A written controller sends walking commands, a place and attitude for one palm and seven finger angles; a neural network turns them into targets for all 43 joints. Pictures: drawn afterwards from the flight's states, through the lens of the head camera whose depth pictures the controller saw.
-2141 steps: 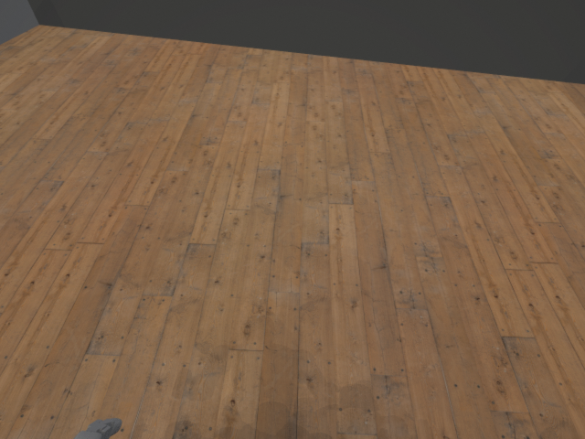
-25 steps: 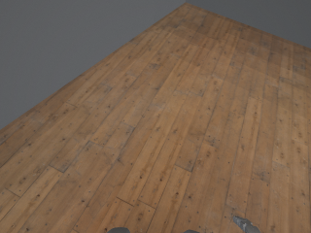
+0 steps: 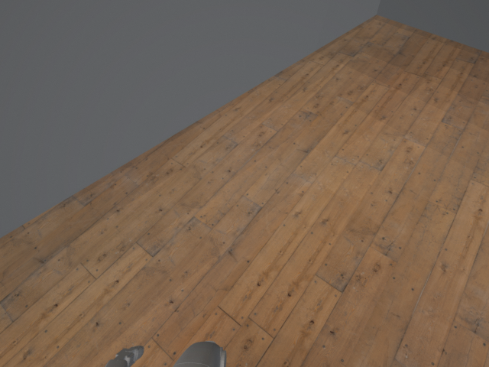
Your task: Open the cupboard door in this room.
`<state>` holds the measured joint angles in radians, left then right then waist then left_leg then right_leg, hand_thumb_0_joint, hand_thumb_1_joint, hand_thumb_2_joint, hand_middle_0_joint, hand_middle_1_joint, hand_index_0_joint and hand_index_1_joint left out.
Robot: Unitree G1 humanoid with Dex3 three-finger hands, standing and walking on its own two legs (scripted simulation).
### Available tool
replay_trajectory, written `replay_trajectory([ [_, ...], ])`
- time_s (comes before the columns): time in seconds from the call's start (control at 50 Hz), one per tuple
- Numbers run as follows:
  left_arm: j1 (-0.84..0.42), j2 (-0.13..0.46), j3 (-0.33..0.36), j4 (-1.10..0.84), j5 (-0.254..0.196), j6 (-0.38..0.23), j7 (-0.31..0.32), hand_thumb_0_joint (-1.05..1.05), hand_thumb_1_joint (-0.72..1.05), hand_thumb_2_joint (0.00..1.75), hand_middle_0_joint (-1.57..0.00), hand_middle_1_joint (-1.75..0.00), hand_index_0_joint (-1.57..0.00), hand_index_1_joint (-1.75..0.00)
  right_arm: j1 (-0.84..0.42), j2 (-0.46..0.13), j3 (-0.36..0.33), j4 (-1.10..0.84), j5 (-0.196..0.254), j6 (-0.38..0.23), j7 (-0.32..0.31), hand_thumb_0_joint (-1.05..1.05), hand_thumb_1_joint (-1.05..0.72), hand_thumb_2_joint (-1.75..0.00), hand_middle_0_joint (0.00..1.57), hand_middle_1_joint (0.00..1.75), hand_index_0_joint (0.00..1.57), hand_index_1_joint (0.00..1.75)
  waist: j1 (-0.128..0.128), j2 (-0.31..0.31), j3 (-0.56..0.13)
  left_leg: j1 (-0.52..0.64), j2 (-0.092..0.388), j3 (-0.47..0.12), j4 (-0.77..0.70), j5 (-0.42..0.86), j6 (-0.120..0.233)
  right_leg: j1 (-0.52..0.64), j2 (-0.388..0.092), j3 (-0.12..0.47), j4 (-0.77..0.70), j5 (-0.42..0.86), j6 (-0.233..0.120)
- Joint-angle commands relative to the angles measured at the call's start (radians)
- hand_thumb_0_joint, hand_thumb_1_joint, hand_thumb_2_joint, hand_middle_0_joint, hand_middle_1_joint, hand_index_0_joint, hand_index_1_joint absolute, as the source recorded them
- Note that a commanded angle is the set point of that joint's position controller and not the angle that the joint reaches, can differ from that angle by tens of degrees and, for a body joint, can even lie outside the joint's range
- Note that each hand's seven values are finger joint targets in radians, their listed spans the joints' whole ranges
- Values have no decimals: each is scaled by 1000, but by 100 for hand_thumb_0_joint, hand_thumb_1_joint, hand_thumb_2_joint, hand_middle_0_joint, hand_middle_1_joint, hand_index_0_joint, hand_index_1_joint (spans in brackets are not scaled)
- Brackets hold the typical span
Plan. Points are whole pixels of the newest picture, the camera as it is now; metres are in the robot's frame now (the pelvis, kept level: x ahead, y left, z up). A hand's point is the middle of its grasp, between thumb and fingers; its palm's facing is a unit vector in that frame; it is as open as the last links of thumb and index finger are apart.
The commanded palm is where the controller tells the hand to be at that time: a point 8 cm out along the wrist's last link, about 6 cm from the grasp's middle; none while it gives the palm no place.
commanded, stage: turn to face it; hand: left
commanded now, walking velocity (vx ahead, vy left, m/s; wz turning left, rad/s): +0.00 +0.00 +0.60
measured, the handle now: out of the picture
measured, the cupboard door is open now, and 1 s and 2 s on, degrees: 39 39 39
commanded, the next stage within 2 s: none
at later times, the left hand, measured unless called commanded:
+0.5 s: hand out of the picture +0.01 +0.26 -0.17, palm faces +0.33 -0.91 -0.27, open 7.4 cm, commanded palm none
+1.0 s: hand out of the picture -0.05 +0.17 -0.17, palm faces +0.60 -0.77 -0.24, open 7.4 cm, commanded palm none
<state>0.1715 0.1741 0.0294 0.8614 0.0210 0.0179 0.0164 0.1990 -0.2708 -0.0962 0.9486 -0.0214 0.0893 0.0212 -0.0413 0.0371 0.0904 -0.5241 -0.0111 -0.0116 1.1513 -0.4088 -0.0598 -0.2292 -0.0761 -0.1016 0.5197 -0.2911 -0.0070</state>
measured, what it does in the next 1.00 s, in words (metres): steps on the spot, turning left: left foot, then right foot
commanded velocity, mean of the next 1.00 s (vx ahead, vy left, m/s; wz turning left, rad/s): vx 0.00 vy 0.00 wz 0.60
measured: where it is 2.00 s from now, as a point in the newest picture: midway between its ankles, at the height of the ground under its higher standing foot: outside the picture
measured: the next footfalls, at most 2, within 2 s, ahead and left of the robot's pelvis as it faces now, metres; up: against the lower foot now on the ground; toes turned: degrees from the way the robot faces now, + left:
left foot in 0.24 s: +0.03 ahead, +0.14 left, +0.00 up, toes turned +15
right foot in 0.68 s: +0.08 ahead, -0.12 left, +0.00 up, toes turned +23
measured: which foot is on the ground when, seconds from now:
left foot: up 0.00-0.22, down 0.24-0.66, up 0.68-1.00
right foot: down 0.00-0.24, up 0.26-0.66, down 0.68-1.00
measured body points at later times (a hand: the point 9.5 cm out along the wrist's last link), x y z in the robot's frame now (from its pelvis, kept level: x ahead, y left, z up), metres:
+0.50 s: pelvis -0.01 +0.02 +0.00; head +0.04 +0.05 +0.45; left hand -0.01 +0.31 -0.14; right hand +0.16 -0.19 -0.13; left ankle -0.01 +0.13 -0.74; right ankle +0.03 -0.14 -0.67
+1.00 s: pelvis +0.01 -0.02 +0.00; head +0.06 +0.01 +0.44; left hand -0.09 +0.21 -0.15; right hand +0.25 -0.18 -0.14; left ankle -0.05 +0.09 -0.71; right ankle +0.04 -0.13 -0.74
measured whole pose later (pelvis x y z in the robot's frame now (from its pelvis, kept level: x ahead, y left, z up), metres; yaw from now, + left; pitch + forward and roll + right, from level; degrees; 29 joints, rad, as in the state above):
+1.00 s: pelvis +0.01 -0.02 +0.00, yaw +37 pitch +0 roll +2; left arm 0.24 0.20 0.05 0.89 0.03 0.01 0.02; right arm 0.12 -0.25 -0.07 0.94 -0.01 0.08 0.03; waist 0.00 -0.03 0.12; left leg -0.39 0.02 0.07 0.79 -0.43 -0.06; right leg -0.17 -0.13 -0.21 0.54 -0.35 0.01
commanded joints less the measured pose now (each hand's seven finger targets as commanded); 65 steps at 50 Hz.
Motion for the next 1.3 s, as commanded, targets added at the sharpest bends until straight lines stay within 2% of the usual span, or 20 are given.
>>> replay_trajectory([
  [0.0, 36, 192, 54, -68, -1, -31, 21, 0, 90, 90, -20, -30, -20, -30, -54, -37, -2, -86, 8, -28, 7, 0, -90, -90, 20, 30, 20, 30, 41, -223, -99, -42, 41, 37, -75, 6, -22, 153, -238, 78, -173, 443, -100],
  [0.12, 106, 245, 80, -34, 9, -26, 16, 0, 90, 90, -20, -30, -20, -30, -116, -12, 14, -111, 13, -45, 9, 0, -90, -90, 20, 30, 20, 30, 87, -243, -113, 85, 28, 115, -395, -43, -4, 187, -299, 44, -88, 548, -120],
  [0.18, 74, 247, 87, -33, 1, -20, 8, 0, 90, 90, -20, -30, -20, -30, -21, -41, 6, -93, 10, -57, 7, 0, -90, -90, 20, 30, 20, 30, 30, -210, -154, 284, 17, 118, -650, 145, 20, 102, -277, -32, 52, 453, -47],
  [0.2, 70, 221, 82, -44, -7, -14, 4, 0, 90, 90, -20, -30, -20, -30, 47, -96, -8, -76, 7, -65, 6, 0, -90, -90, 20, 30, 20, 30, -9, -70, -196, 449, 77, 34, -739, 305, 47, -21, -237, -74, 203, 310, 4],
  [0.22, 54, 149, 64, -79, -15, -7, -4, 0, 90, 90, -20, -30, -20, -30, 107, -217, -39, -73, -3, -70, -2, 0, -90, -90, 20, 30, 20, 30, -47, 263, -207, 578, 367, -372, -782, 630, 187, -329, -75, -102, 438, -273, 92],
  [0.24, -30, 147, 50, -110, -4, 7, 4, 0, 90, 90, -20, -30, -20, -30, 169, -259, -45, -51, -1, -60, -14, 0, -90, -90, 20, 30, 20, 30, -77, 221, -209, 536, 459, -452, -788, 758, 294, -387, -46, 32, 576, -400, 83],
  [0.36, 13, 163, 65, -42, 3, 16, -10, 0, 90, 90, -20, -30, -20, -30, -28, -151, -6, -105, -1, -76, -37, 0, -90, -90, 20, 30, 20, 30, 31, 91, -130, 360, 233, -224, -828, 417, 199, -340, -27, 105, 643, -84, 88],
  [0.52, -31, 148, 55, -76, -4, 13, -3, 0, 90, 90, -20, -30, -20, -30, -16, -166, -19, -100, -7, -65, -27, 0, -90, -90, 20, 30, 20, 30, 16, 113, -121, 306, 214, -312, -820, 306, 221, -219, 28, 89, 335, -135, 87],
  [0.6, 81, 156, 60, -52, -13, -3, 3, 0, 90, 90, -20, -30, -20, -30, -67, -156, -26, -122, 0, -57, -26, 0, -90, -90, 20, 30, 20, 30, 69, 117, -161, 174, 154, -331, -711, 351, 177, 65, 73, 67, 4, 2, 69],
  [0.62, 128, 198, 70, -45, -7, -13, 10, 0, 90, 90, -20, -30, -20, -30, -73, -121, -23, -132, 9, -57, -22, 0, -90, -90, 20, 30, 20, 30, 94, 8, -178, 66, 89, -288, -619, 240, 126, 206, -4, 139, -153, 35, 53],
  [0.64, 150, 294, 89, -45, 9, -24, 18, 0, 90, 90, -20, -30, -20, -30, -58, -47, -15, -147, 18, -60, -18, 0, -90, -90, 20, 30, 20, 30, 106, -312, -194, -105, -58, -94, -383, -47, 38, 310, -283, 427, -272, 33, -35],
  [0.66, 112, 320, 84, -58, 7, -19, 20, 0, 90, 90, -20, -30, -20, -30, -78, -85, -23, -156, 9, -57, -15, 0, -90, -90, 20, 30, 20, 30, 100, -350, -150, -91, -52, -45, -140, -205, 23, 154, -434, 502, -287, 110, -128],
  [0.74, 0, 186, 47, -78, -6, -29, 18, 0, 90, 90, -20, -30, -20, -30, -56, -66, -15, -98, 1, -37, 1, 0, -90, -90, 20, 30, 20, 30, 25, -256, -71, -95, 27, -28, 77, -13, -4, 95, -241, 186, -177, 437, -110],
  [0.9, 134, 230, 71, -28, 6, -29, 20, 0, 90, 90, -20, -30, -20, -30, -154, -14, 16, -109, 11, -40, 10, 0, -90, -90, 20, 30, 20, 30, 88, -230, -100, 24, 19, 94, -320, -30, -7, 233, -266, 49, -92, 668, -107],
  [1.0, 99, 252, 86, -27, 0, -22, 8, 0, 90, 90, -20, -30, -20, -30, -64, -43, 10, -98, 8, -56, 7, 0, -90, -90, 20, 30, 20, 30, 32, -200, -138, 283, -8, 127, -628, 139, 31, 116, -265, -25, 72, 564, -45],
  [1.02, 89, 235, 83, -36, -8, -19, 5, 0, 90, 90, -20, -30, -20, -30, 12, -93, -4, -80, 4, -64, 5, 0, -90, -90, 20, 30, 20, 30, -13, -96, -193, 454, 50, 56, -716, 312, 59, 3, -238, -65, 226, 440, 0],
  [1.04, 73, 161, 68, -72, -16, -13, -3, 0, 90, 90, -20, -30, -20, -30, 87, -213, -34, -73, -5, -72, -2, 0, -90, -90, 20, 30, 20, 30, -52, 232, -233, 613, 338, -341, -756, 661, 198, -289, -80, -97, 469, -187, 81],
  [1.06, -12, 151, 48, -107, -7, -2, 4, 0, 90, 90, -20, -30, -20, -30, 161, -254, -40, -52, 4, -64, -12, 0, -90, -90, 20, 30, 20, 30, -78, 225, -239, 598, 433, -438, -751, 901, 292, -365, -41, 30, 599, -390, 80],
  [1.18, 15, 169, 66, -43, 3, 19, -6, 0, 90, 90, -20, -30, -20, -30, -34, -148, 0, -105, -3, -77, -38, 0, -90, -90, 20, 30, 20, 30, 31, 86, -121, 346, 241, -249, -833, 440, 212, -329, -35, 118, 656, -100, 88],
  [1.28, -11, 157, 61, -60, 2, 18, -4, 0, 90, 90, -20, -30, -20, -30, -11, -157, -8, -96, -2, -75, -31, 0, -90, -90, 20, 30, 20, 30, 24, 76, -122, 335, 219, -284, -847, 326, 222, -300, -6, 110, 516, -94, 98],
])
